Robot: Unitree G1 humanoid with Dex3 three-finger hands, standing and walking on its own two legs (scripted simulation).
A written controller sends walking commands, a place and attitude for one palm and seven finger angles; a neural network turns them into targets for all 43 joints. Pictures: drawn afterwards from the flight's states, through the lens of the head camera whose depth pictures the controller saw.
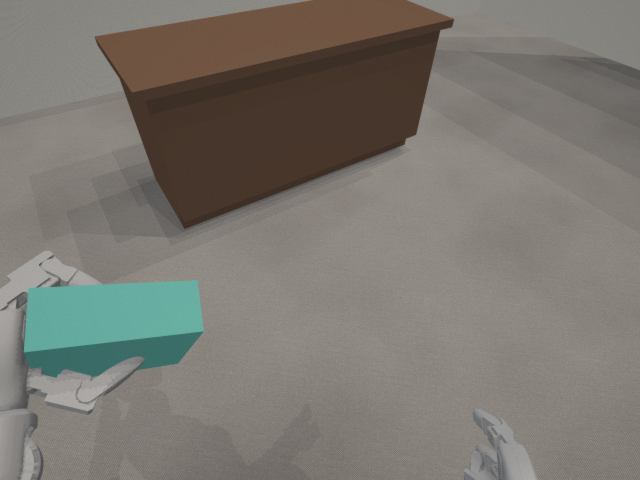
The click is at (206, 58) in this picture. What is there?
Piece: table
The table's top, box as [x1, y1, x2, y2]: [94, 0, 453, 102]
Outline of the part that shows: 453,19 407,0 310,0 94,36 98,46 135,102 450,27 452,25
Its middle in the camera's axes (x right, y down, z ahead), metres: -0.14 -0.86 +1.60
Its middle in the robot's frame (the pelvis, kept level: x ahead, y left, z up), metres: +1.76 +0.23 -0.10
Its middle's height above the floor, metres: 0.67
